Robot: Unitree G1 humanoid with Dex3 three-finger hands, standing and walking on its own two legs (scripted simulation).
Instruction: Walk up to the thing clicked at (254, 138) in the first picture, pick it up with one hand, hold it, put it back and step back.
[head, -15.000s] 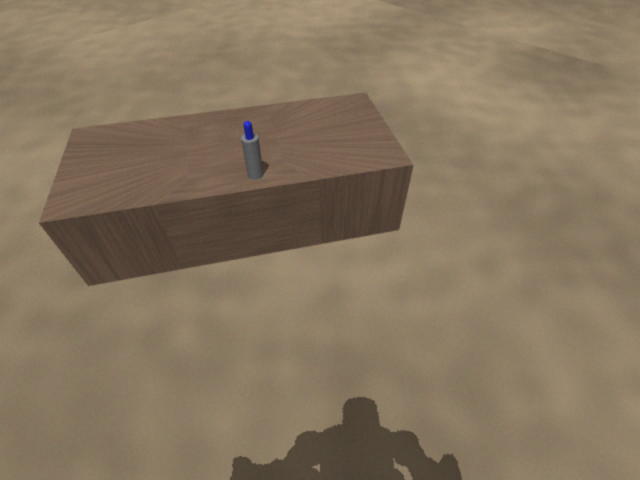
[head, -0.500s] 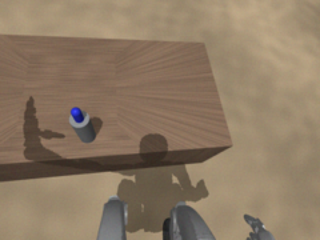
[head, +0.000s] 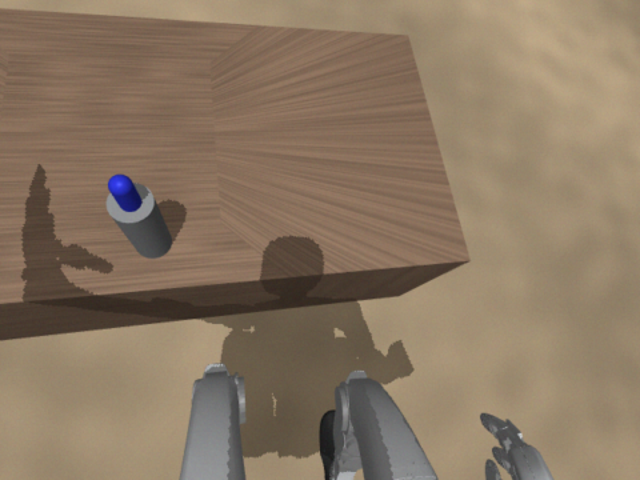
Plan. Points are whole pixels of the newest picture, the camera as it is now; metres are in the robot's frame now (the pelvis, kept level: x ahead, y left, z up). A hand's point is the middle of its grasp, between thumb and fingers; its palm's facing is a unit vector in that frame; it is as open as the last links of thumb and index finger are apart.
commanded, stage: approach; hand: left
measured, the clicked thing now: (139, 217) +0.47 +0.24 -0.15
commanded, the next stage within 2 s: close in in 0.18 s
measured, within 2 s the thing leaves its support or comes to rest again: neither
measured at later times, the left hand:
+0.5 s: hand (108, 233) +0.45 +0.29 -0.18, palm faces +0.21 -0.98 +0.07, open 17.7 cm
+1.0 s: hand (137, 229) +0.45 +0.24 -0.16, palm faces +0.25 -0.97 +0.02, open 17.7 cm
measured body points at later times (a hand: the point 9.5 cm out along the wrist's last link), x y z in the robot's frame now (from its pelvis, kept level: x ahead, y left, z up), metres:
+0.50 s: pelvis -0.05 -0.02 -0.17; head +0.17 +0.04 +0.22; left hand +0.43 +0.34 -0.18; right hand +0.04 -0.28 -0.28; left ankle +0.05 +0.11 -0.58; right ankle +0.02 -0.15 -0.58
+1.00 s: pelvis -0.04 -0.02 -0.16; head +0.17 +0.02 +0.23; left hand +0.43 +0.30 -0.16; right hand +0.04 -0.30 -0.27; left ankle +0.05 +0.11 -0.58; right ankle +0.02 -0.15 -0.58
